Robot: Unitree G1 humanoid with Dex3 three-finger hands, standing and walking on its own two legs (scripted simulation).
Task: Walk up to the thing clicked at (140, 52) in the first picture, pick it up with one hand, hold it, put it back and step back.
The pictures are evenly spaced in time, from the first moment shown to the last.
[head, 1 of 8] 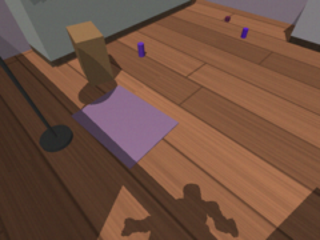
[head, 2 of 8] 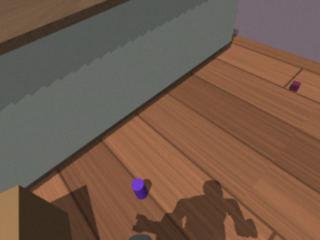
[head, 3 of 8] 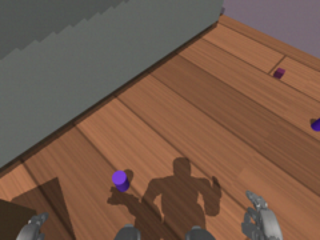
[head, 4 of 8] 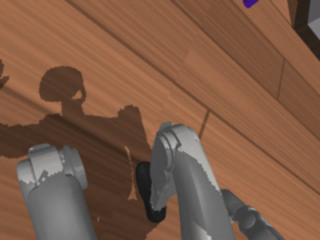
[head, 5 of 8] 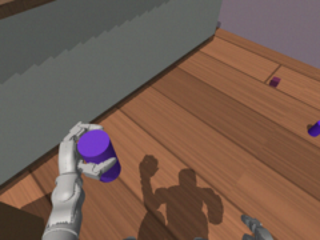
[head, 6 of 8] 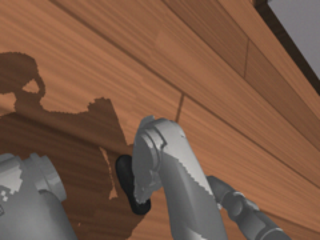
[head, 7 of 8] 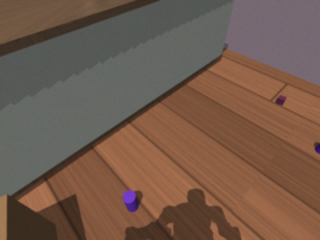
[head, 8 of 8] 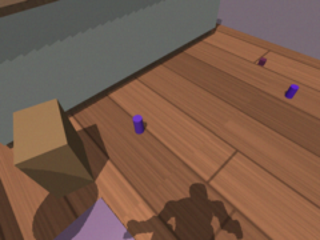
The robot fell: no
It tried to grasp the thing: yes
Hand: left
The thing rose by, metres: 0.67
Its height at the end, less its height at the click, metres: +0.00
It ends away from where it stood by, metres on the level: 0.02
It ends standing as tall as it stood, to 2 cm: yes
